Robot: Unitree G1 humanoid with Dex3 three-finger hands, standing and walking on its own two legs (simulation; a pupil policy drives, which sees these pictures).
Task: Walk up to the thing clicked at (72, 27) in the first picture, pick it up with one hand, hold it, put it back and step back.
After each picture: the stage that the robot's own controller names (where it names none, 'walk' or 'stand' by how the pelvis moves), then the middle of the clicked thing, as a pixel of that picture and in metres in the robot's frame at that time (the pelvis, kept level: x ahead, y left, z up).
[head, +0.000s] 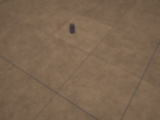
stand; (72, 28) +1.59 +0.11 -0.72
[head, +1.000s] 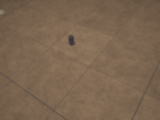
walk; (71, 40) +1.47 +0.22 -0.72
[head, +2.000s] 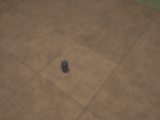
walk; (64, 66) +0.94 +0.22 -0.71
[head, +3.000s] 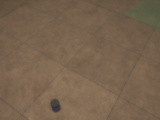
walk; (55, 105) +0.56 +0.19 -0.70
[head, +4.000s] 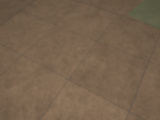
stand; out of the picture +0.37 +0.17 -0.70
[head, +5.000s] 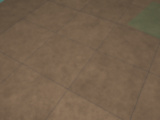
stand; out of the picture +0.33 +0.17 -0.72
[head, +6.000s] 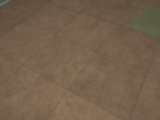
stand; out of the picture +0.35 +0.18 -0.73
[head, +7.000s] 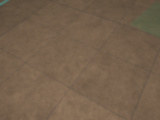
stand; out of the picture +0.35 +0.17 -0.73
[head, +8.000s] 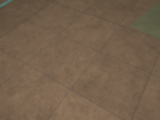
stand; out of the picture +0.35 +0.17 -0.73
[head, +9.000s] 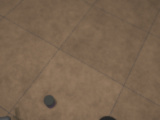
go down; (49, 101) +0.39 +0.16 -0.59
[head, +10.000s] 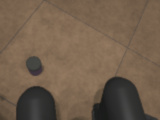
go down; (34, 66) +0.45 +0.16 -0.33
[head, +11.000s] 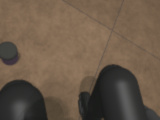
close in; (8, 54) +0.45 +0.18 -0.27
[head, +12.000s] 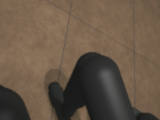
close; out of the picture +0.44 +0.22 -0.24
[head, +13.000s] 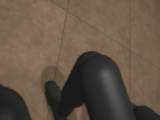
close; out of the picture +0.43 +0.21 -0.24
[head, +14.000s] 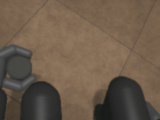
lift; (20, 71) +0.35 +0.21 -0.08
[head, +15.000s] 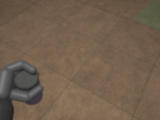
hold; (30, 87) +0.32 +0.17 +0.05
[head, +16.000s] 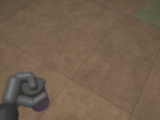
hold; (36, 94) +0.31 +0.17 -0.01
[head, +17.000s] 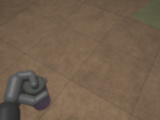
hold; (38, 93) +0.32 +0.16 +0.00
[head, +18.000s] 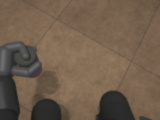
crouch; (29, 63) +0.41 +0.16 -0.08
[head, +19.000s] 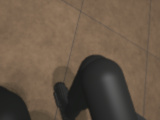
lower; out of the picture +0.46 +0.24 -0.22
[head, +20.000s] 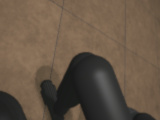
lower; out of the picture +0.46 +0.25 -0.25
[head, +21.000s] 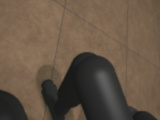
lower; out of the picture +0.46 +0.24 -0.25
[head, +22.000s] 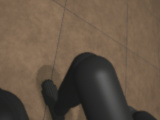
lower; out of the picture +0.46 +0.24 -0.25
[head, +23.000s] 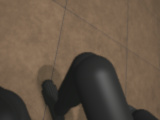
loosen; out of the picture +0.45 +0.22 -0.25
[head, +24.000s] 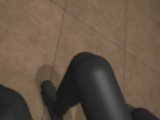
withdraw; out of the picture +0.45 +0.20 -0.26
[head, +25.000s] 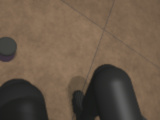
stand; (6, 50) +0.45 +0.18 -0.27
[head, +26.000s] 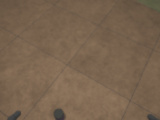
stand; (59, 115) +0.39 +0.13 -0.62
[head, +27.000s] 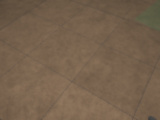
stand; out of the picture +0.38 +0.13 -0.67
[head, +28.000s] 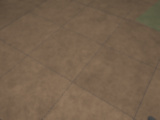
stand; out of the picture +0.37 +0.13 -0.67
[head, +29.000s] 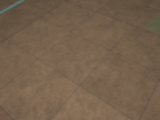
stand; out of the picture +0.39 +0.13 -0.72
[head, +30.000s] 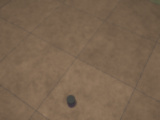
walk; (71, 101) +0.47 +0.10 -0.70
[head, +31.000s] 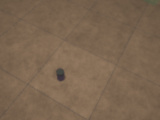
walk; (60, 74) +0.72 +0.12 -0.70
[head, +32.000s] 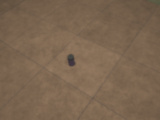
stand; (71, 60) +1.01 +0.16 -0.70
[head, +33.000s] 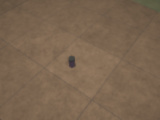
stand; (71, 61) +1.03 +0.11 -0.72
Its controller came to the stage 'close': yes
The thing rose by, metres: 0.73
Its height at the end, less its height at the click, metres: +0.00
